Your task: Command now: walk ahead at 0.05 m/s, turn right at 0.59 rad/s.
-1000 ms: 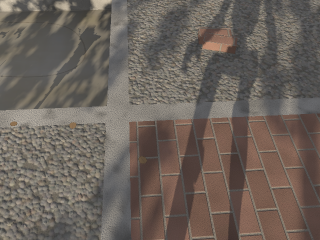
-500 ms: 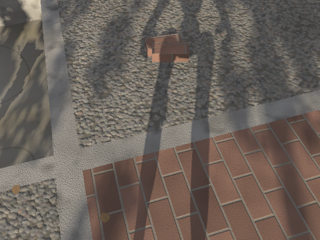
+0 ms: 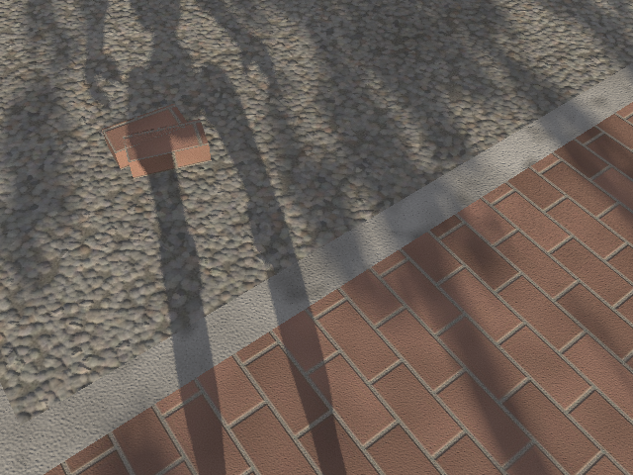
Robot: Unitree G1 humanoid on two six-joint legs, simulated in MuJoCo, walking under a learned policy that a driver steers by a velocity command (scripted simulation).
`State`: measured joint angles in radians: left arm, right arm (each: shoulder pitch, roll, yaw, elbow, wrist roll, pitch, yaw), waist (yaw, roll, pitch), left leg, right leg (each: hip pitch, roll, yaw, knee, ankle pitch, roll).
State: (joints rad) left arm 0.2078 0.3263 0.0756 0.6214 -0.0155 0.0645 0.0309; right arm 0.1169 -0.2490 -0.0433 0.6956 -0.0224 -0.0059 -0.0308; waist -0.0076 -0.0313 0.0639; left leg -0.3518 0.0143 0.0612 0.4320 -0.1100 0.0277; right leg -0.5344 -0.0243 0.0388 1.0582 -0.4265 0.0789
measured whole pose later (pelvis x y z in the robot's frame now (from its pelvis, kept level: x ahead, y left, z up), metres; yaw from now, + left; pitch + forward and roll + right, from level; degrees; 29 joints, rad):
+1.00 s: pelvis +0.02 -0.03 -0.01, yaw -21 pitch +0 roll +0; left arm 0.27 0.26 0.05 0.67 0.01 0.03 0.01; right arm 0.17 -0.25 -0.03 0.78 0.00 -0.02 0.01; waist 0.00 0.01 0.00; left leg -0.27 0.01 -0.02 0.63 -0.40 0.00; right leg -0.22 0.00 0.06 0.56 -0.34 0.01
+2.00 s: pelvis +0.41 -0.23 +0.00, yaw -21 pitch +1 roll -2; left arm 0.38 0.28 0.05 0.82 -0.01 -0.08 -0.01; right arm 0.07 -0.27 -0.03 0.73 0.01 -0.07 0.03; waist 0.08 0.05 0.03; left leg -0.64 0.10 -0.03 0.59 0.09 0.00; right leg 0.03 0.07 -0.04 0.21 -0.26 -0.05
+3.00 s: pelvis +0.93 -0.44 +0.01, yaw -20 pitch +1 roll -1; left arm 0.34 0.27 0.04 0.88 0.00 -0.09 -0.01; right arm 0.12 -0.29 -0.04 0.78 0.01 -0.06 0.01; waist 0.06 0.05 0.02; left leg -0.67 0.13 -0.04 0.73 0.01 -0.01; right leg -0.05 0.07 -0.05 0.21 -0.18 -0.07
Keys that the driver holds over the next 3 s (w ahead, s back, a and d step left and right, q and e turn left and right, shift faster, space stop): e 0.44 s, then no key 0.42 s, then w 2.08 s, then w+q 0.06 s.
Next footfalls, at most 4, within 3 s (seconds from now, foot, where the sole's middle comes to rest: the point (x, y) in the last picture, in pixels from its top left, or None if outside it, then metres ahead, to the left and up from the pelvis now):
0.18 right None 0.04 -0.14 -0.77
0.64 left None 0.11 0.05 -0.77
0.90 right None -0.01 -0.16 -0.77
1.56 right None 0.32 -0.30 -0.77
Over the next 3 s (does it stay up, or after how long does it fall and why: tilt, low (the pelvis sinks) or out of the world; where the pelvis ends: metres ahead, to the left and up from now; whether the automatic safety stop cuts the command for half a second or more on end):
stays up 0.93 -0.44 0.01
